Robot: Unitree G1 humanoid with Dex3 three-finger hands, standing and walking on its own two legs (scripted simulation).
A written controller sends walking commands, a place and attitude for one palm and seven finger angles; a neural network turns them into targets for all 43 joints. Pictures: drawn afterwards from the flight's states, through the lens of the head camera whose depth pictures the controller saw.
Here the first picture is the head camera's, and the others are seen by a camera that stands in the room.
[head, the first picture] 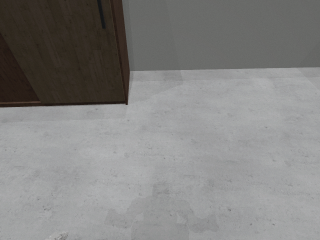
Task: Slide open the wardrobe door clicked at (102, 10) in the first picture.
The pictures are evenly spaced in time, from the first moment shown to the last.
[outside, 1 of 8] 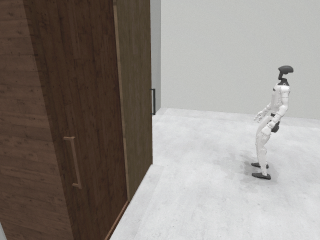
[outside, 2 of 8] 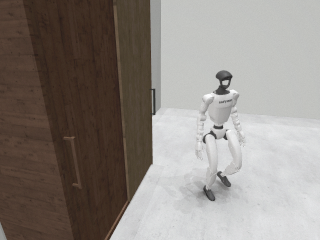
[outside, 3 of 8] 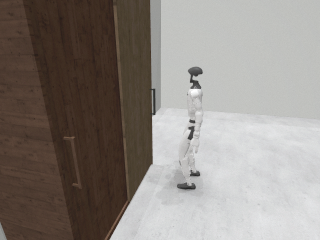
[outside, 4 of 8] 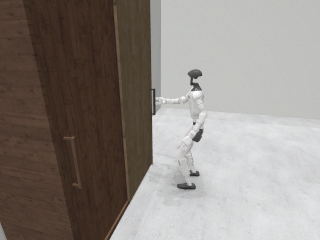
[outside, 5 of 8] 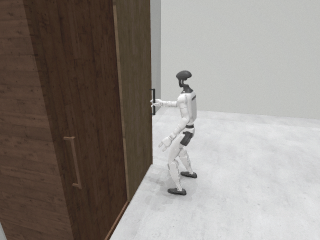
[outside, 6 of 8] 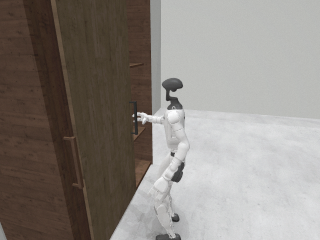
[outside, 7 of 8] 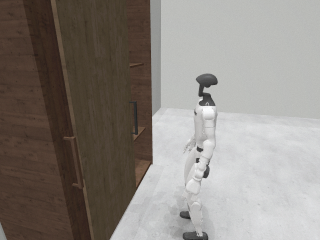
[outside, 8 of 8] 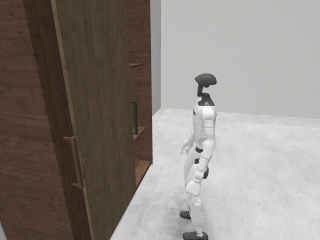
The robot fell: no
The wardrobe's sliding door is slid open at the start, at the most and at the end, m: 0.00 0.58 0.57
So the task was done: yes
